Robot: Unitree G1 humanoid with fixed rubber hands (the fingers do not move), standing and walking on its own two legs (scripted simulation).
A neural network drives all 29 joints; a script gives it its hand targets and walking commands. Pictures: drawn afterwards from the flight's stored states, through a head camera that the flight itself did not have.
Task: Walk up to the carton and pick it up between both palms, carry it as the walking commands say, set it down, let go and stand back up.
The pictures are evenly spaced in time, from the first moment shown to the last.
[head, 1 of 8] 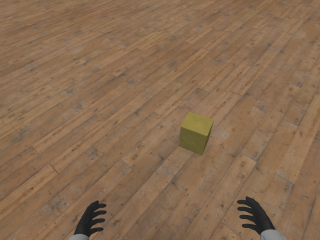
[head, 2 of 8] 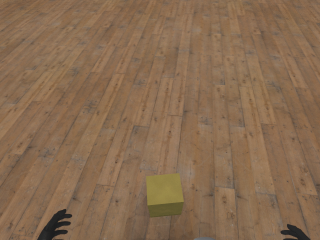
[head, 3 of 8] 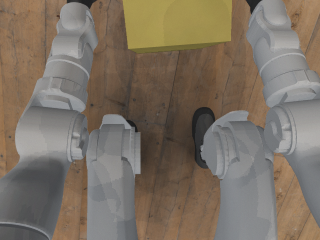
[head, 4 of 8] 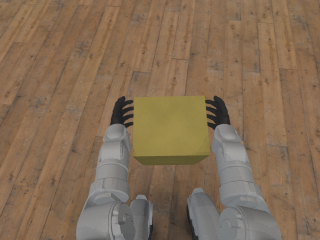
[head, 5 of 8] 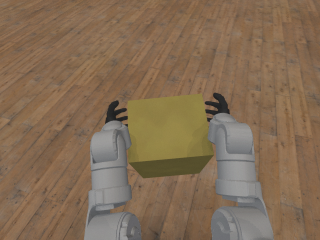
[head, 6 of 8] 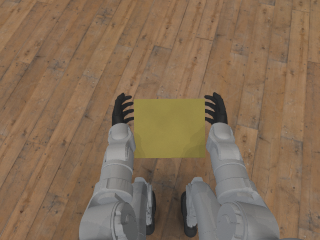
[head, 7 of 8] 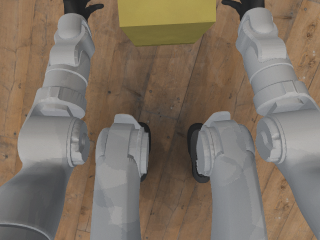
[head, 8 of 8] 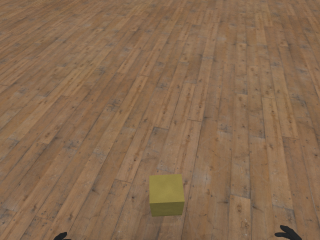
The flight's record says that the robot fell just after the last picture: no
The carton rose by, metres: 0.67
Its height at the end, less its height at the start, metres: +0.00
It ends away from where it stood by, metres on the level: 0.08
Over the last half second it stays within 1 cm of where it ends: yes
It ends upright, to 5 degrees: yes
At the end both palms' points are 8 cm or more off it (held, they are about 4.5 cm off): yes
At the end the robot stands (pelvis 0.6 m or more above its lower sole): yes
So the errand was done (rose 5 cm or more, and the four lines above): yes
